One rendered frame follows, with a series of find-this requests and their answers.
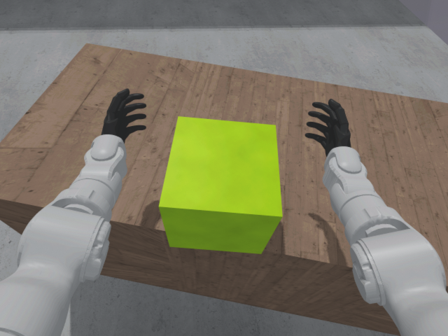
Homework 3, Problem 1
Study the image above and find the left robot forearm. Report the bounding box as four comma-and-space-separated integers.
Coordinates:
17, 134, 127, 267

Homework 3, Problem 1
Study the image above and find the right robot upper arm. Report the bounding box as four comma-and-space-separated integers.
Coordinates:
350, 229, 448, 336

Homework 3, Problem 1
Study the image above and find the left robot upper arm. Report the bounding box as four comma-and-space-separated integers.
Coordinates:
0, 205, 111, 336

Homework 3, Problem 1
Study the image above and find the robot left hand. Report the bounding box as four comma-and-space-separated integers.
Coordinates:
101, 88, 146, 143

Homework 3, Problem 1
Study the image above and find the pedestal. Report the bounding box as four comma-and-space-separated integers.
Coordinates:
0, 43, 448, 336

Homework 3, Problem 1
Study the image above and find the robot right hand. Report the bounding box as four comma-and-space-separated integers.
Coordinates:
305, 99, 351, 157

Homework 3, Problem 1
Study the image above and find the right robot forearm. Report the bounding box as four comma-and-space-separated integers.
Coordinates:
323, 146, 446, 290

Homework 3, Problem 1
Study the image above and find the carton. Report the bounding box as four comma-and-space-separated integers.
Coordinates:
159, 116, 283, 254

